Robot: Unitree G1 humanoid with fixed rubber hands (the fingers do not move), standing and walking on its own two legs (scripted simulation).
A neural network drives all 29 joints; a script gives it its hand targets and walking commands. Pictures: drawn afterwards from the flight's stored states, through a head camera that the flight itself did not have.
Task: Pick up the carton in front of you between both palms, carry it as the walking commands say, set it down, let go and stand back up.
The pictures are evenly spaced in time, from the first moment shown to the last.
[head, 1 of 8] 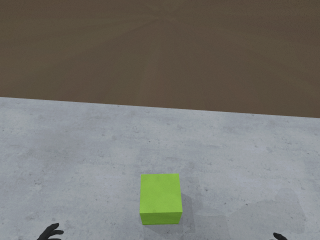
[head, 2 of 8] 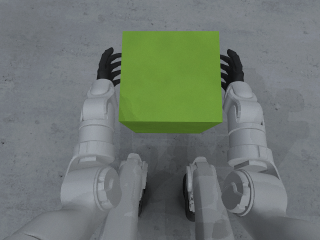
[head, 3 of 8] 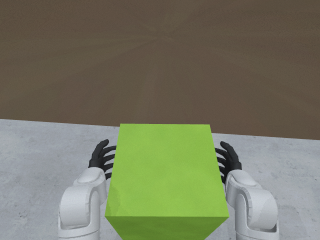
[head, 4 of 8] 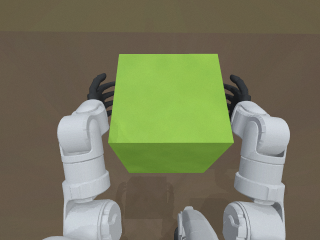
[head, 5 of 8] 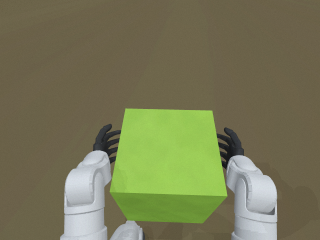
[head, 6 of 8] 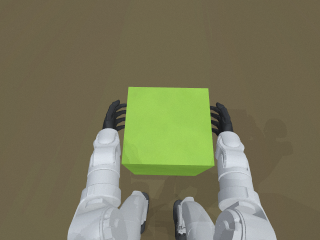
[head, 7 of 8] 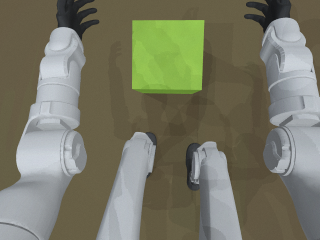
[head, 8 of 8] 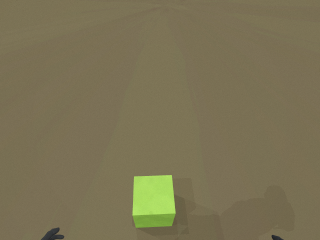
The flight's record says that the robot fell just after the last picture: no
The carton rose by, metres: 1.17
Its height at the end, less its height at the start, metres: +0.44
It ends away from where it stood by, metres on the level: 5.42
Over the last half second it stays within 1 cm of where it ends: yes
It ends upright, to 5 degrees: yes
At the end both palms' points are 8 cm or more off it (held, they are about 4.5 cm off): yes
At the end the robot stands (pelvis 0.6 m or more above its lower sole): yes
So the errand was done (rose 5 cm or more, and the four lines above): yes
